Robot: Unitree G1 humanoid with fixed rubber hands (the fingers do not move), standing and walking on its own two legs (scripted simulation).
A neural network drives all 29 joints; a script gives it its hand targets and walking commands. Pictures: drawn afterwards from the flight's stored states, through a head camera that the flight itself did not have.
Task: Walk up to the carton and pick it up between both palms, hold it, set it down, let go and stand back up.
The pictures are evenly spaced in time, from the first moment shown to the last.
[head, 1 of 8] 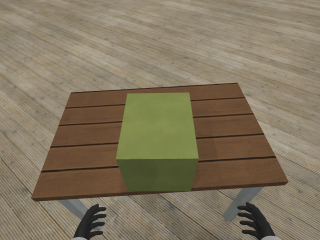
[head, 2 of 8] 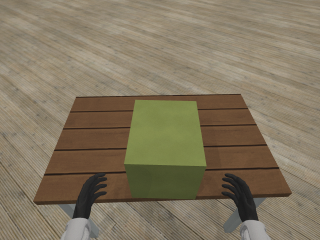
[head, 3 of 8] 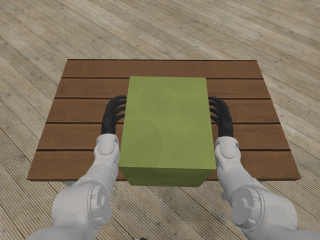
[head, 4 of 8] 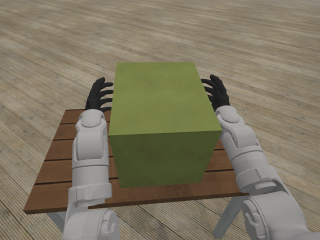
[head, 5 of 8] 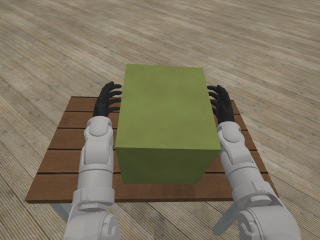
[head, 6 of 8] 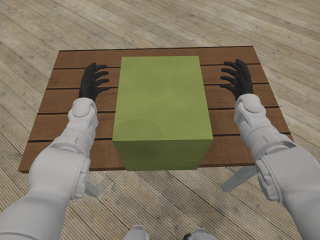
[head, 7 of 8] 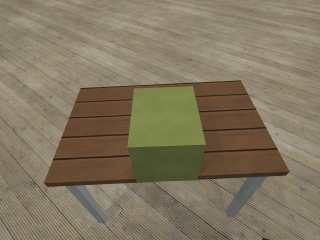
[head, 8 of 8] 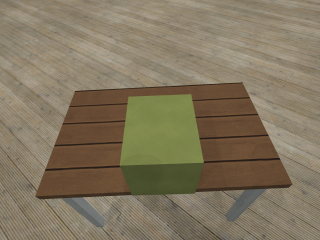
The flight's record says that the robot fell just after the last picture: no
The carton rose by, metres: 0.22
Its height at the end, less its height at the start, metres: +0.00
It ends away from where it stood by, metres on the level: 0.01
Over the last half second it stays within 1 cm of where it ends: yes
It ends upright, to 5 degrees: yes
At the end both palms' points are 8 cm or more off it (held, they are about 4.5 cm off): yes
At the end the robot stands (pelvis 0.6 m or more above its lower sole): yes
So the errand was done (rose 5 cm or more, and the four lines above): yes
